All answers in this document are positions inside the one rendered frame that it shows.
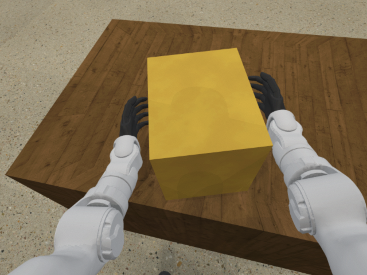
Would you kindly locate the robot right forearm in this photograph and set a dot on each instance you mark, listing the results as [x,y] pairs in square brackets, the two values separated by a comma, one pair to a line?
[294,156]

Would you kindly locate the robot left forearm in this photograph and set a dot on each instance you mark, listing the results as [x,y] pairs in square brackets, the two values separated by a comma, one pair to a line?
[116,185]

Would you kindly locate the robot right upper arm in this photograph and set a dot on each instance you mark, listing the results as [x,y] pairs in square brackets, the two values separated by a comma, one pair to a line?
[329,208]

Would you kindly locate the left robot hand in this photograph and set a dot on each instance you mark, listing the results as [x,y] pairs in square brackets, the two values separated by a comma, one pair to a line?
[128,124]

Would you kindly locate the robot left upper arm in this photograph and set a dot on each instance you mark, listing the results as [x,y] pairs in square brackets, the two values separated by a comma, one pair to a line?
[87,237]

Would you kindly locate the carton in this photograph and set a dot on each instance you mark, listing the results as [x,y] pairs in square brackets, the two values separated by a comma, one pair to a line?
[206,132]

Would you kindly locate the right robot hand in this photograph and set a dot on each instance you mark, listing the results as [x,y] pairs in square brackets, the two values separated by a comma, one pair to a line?
[271,97]

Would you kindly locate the pedestal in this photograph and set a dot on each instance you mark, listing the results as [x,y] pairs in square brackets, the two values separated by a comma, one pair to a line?
[323,82]

